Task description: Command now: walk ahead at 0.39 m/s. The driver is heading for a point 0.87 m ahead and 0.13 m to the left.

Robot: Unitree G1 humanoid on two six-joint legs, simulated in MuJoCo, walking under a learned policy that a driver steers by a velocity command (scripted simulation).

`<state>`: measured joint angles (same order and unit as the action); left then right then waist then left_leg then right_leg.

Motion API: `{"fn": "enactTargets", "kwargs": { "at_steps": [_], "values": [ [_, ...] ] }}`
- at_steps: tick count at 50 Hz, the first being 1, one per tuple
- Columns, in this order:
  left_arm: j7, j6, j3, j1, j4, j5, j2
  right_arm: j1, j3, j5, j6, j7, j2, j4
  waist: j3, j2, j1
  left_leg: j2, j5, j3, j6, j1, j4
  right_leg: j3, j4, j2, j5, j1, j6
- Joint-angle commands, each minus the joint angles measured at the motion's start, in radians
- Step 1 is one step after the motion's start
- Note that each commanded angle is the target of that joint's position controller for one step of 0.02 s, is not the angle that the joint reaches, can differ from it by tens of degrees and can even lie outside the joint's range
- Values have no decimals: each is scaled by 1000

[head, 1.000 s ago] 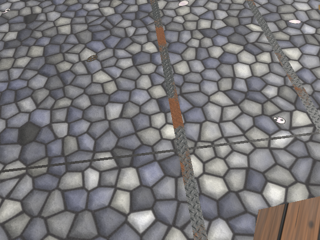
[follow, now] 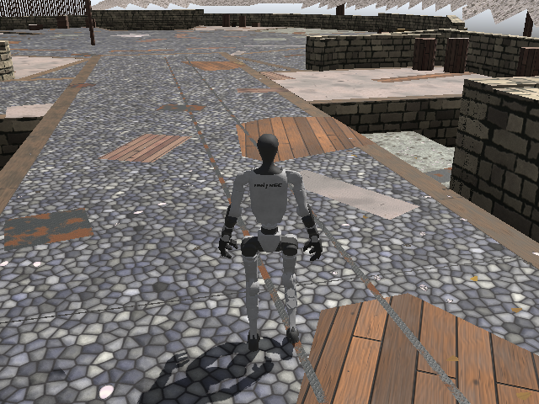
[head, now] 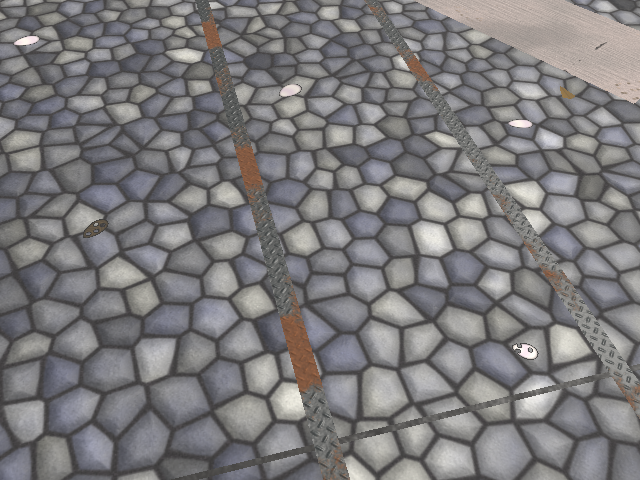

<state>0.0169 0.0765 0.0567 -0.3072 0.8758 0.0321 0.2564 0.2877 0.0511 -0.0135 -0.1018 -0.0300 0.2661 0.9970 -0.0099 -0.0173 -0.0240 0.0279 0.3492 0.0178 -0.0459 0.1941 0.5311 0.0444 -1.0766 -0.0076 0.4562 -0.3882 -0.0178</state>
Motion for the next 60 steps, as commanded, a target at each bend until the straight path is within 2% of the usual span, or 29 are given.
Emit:
{"fn": "enactTargets", "kwargs": {
  "at_steps": [1, 3, 6, 8, 11, 13, 15, 16, 17, 18, 19, 20, 21, 23, 27, 33, 39, 42, 44, 45, 46, 47, 48, 49, 50, 51, 54, 56, 60],
  "values": [
    [-14, 33, 21, 153, -120, -4, 79, 73, 5, 4, -1, 5, 100, -20, 75, 81, -33, -317, -319, -386, -184, -299, -293, 20, -69, -106, -114, -484, -28],
    [-26, 26, 16, 174, -129, -12, 54, 83, 0, 6, 17, 17, 96, -17, 78, 111, -29, -262, -359, -275, -163, -235, -344, -27, 66, -105, -198, -403, -2],
    [-35, 22, -7, 278, -164, -14, 7, 75, 8, 7, 27, 40, 148, -26, 92, 96, -42, -212, -368, -156, -144, -116, -383, -77, 338, -66, -341, -256, 28],
    [-41, 20, -8, 324, -178, -8, 23, 102, 16, 1, 24, 43, 178, -20, 93, 116, -53, -220, -328, -137, -140, -78, -404, -94, 445, -37, -419, -162, 32],
    [-45, 15, 0, 350, -197, -2, 67, 116, 23, -16, 23, 41, 175, -5, 119, 123, -34, -275, -341, -143, -125, -127, -403, -58, 517, -43, -455, -133, -1],
    [-46, 17, 16, 304, -190, -7, 105, 99, 29, -14, 28, 40, 183, -7, 86, 120, 13, -286, -528, -120, -101, -179, -319, -67, 540, -23, -421, -52, -37],
    [-37, 12, 54, 60, -114, -10, 164, 91, 23, -3, 40, 40, 162, -16, -66, 102, 133, -214, -752, -49, -55, -127, -11, -98, 541, 18, -374, 271, -86],
    [-26, 6, 74, -114, -80, -17, 230, 106, 5, 21, 43, 40, 118, -42, -202, -24, 187, -153, -497, -7, -21, 72, 314, 111, 537, -160, -293, 549, -144],
    [-36, 6, 78, -149, -65, -29, 300, 239, -35, 7, 23, 33, -36, -50, -341, -317, 106, 33, 176, -38, 24, 394, 659, 631, 731, -394, -6, 783, -302],
    [-39, 13, 52, -116, -72, -23, 197, 165, -7, -24, 4, 27, 90, -45, -261, -199, 137, -11, 210, -155, 7, 501, 782, 709, 837, -385, 153, 698, -270],
    [-37, 22, 37, -25, -83, -22, 157, 61, 12, -47, -6, 26, 151, -82, -106, -143, 121, -60, 117, -140, -18, 557, 794, 549, 847, -358, 109, 560, -218],
    [-38, 28, 29, 52, -92, -28, 136, 21, 13, -41, -6, 33, 145, -89, -51, -73, 86, -113, 20, -123, -20, 513, 753, 414, 864, -321, -27, 427, -193],
    [-41, 34, 21, 101, -93, -35, 106, 16, 19, -24, 1, 39, 132, -85, -14, -61, 56, -143, -40, -125, -17, 467, 696, 305, 887, -281, -136, 330, -174],
    [-43, 47, 17, 135, -78, -46, 78, 63, 22, -22, 32, 39, 91, -71, -4, -86, 9, -172, -93, -135, -10, 369, 644, 173, 938, -239, -227, 230, -156],
    [-27, 57, 27, 99, -39, -52, 109, -6, 30, -17, 64, 42, 70, -106, 54, -38, 3, -168, -209, -165, 13, 475, 548, 40, 993, -246, -325, 211, -174],
    [0, 44, 29, 56, -13, -48, 135, -159, 27, -3, 51, 13, 54, -164, 93, -13, 47, -142, -459, -93, 30, 514, 271, -140, 1010, -225, -423, 280, -141],
    [4, 1, 41, -51, 29, -30, 163, -329, 6, -7, 47, -27, 26, -275, 137, -3, 109, -123, -344, 6, -8, 587, 112, -221, 912, -283, -606, 506, -133],
    [13, -22, 52, -17, 13, -21, 205, -276, 25, -12, 51, -41, 67, -303, 60, -63, 48, -38, -192, 97, -58, 419, 100, -265, 733, -289, -1093, 543, -103],
    [20, -36, 54, 16, -1, -16, 221, -31, 75, -19, 53, -32, 153, -258, -82, -74, -94, 45, -201, 117, -121, 67, 35, -296, 392, -249, -1231, 449, -61],
    [22, -27, 44, 13, -22, -28, 204, 133, 112, -17, 64, -8, 241, -221, -178, 17, -161, -52, -191, -74, -179, -250, -4, -294, 94, -208, -937, 203, -14],
    [0, 7, -4, -73, -72, -57, 36, 115, 123, -21, 62, 3, 332, -223, -248, 263, -32, -310, -65, -643, -363, -570, -82, -201, -252, 13, 65, -260, 51],
    [-15, 56, 3, 29, -94, -14, 107, 155, 100, -4, 50, 2, 264, -248, -363, 154, -99, -372, 1, -865, -401, -637, -224, 35, -364, 40, 135, -380, 33],
    [-23, 80, 15, 129, -127, 20, 147, 123, 85, 3, 39, 2, 205, -240, -227, 114, -112, -339, -80, -703, -342, -557, -242, 53, -336, -17, 40, -462, 4],
    [-18, 90, 12, 139, -127, 10, 141, 52, 75, -4, 32, 2, 168, -252, -138, 40, -65, -291, -173, -564, -301, -402, -240, 47, -240, -65, -51, -427, -9],
    [-11, 88, 20, 138, -115, -18, 147, -25, 65, -3, 30, 2, 135, -272, -80, 9, -20, -249, -271, -469, -274, -252, -253, 41, -150, -95, -95, -355, -2],
    [-10, 75, 28, 116, -110, -29, 157, -67, 54, 6, 29, 6, 107, -292, -57, 18, 17, -219, -346, -412, -264, -156, -278, 47, -104, -115, -128, -283, 6],
    [-10, 40, 27, 110, -127, -46, 126, -64, 60, 1, 26, 20, 139, -302, -22, 28, 48, -191, -469, -337, -271, -14, -320, 20, 31, -115, -179, -229, 57],
    [-8, 33, 17, 183, -155, -49, 103, -37, 67, -1, 27, 35, 166, -296, 7, 42, 30, -157, -487, -274, -248, 33, -331, -3, 185, -97, -303, -234, 82],
    [-26, 47, 1, 303, -186, -45, 70, 38, 63, 1, 47, 50, 159, -269, -1, 91, -39, -86, -599, -167, -154, 79, -260, -54, 485, -9, -630, -83, 72]
  ]
}}
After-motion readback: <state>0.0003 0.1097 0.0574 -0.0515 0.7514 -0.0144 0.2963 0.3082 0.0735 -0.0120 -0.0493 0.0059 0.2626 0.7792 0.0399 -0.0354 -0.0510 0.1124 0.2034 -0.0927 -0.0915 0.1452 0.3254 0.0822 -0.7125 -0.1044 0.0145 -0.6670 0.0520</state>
